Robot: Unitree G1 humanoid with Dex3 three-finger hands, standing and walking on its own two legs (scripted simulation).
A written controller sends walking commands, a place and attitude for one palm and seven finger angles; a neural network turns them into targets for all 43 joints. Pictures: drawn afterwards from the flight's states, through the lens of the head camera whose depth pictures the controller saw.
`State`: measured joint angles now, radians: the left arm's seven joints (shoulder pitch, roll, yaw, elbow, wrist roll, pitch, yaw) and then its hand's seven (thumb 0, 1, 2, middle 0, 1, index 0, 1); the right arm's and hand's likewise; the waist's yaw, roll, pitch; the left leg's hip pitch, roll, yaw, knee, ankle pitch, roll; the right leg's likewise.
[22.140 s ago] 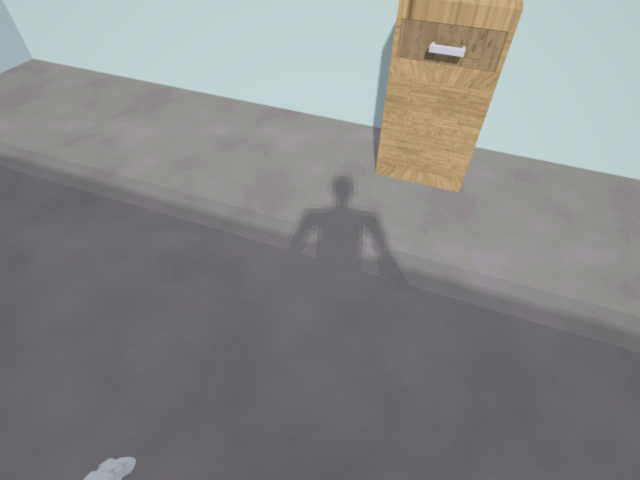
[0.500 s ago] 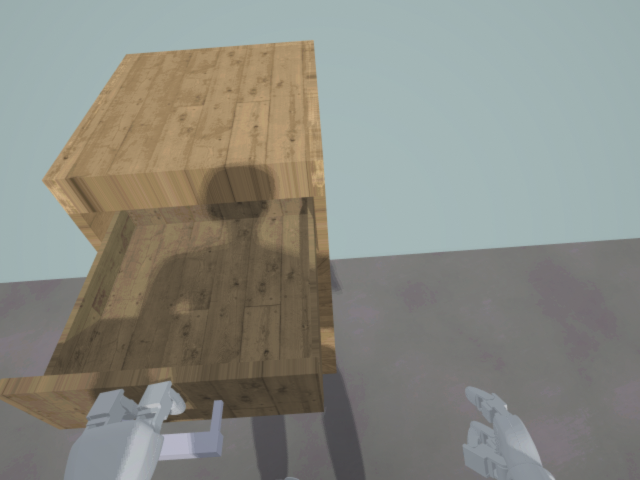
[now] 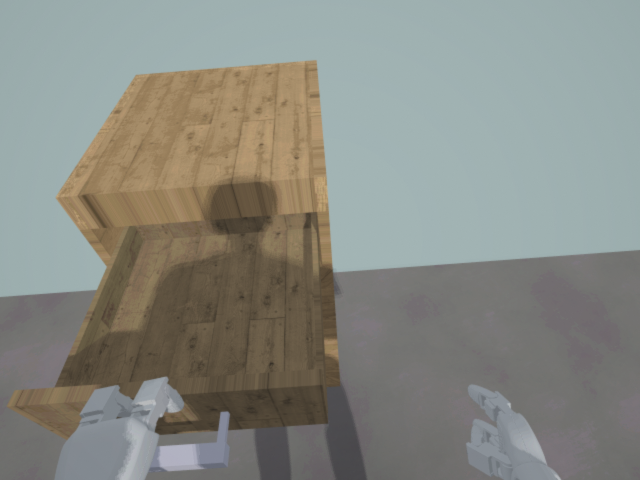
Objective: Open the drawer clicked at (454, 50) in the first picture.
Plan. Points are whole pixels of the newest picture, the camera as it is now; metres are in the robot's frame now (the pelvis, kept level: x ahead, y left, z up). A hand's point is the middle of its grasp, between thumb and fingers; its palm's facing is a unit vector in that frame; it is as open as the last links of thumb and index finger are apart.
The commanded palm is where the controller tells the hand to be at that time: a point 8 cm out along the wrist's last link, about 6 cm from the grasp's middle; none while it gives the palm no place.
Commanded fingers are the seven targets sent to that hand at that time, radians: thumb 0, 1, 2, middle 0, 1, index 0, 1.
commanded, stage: lift the hand off the handle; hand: left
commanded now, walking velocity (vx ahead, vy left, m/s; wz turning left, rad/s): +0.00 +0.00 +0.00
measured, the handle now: (177, 440) +0.18 +0.22 -0.05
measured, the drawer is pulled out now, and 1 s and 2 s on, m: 0.30 0.30 0.30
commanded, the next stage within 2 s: draw the hand back to the body in 1.02 s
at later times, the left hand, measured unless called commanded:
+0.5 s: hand (133, 444) +0.15 +0.22 +0.06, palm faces +0.04 -0.17 -0.98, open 13.9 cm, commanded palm +0.12 +0.21 +0.12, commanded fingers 0.00 -0.50 0.30 -0.30 -1.20 -0.30 -1.20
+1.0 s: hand (120, 426) +0.15 +0.22 +0.09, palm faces +0.09 -0.18 -0.98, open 13.9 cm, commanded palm +0.12 +0.21 +0.15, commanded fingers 0.00 -0.50 0.30 -0.30 -1.20 -0.30 -1.20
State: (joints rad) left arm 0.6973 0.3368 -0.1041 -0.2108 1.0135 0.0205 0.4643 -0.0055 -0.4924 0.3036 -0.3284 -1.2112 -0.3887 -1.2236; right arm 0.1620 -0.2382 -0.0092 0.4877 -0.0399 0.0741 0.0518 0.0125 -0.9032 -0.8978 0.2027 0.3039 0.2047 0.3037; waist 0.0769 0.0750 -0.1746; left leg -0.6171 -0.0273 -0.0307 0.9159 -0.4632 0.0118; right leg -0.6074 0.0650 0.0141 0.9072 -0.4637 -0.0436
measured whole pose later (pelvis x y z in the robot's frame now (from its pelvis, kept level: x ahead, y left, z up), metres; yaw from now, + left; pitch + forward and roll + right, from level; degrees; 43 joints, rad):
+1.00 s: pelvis +0.01 +0.01 +0.02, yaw +0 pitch +4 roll -1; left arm 0.69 0.37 -0.12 -0.47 0.97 0.09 0.29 -0.01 -0.50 0.30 -0.32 -1.21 -0.32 -1.20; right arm 0.16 -0.24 0.01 0.46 -0.01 0.09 0.08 0.01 -0.90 -0.90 0.20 0.30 0.20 0.30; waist 0.12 0.10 -0.13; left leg -0.43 -0.03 -0.02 0.76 -0.41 0.03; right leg -0.41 0.06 0.03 0.73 -0.39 -0.03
